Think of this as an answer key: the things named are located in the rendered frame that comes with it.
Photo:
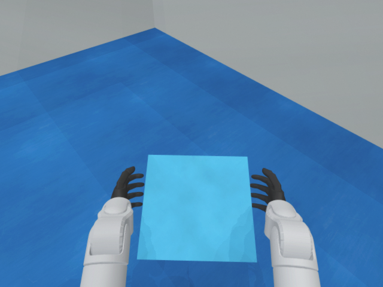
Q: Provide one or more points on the robot left forearm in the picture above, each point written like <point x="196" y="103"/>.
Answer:
<point x="108" y="246"/>

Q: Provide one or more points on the robot right forearm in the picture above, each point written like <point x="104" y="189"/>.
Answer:
<point x="292" y="247"/>

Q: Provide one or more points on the robot right hand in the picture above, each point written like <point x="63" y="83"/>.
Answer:
<point x="273" y="190"/>

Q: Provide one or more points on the carton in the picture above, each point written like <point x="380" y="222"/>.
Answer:
<point x="197" y="208"/>

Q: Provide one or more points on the robot left hand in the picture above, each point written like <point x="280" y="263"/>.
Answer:
<point x="123" y="187"/>

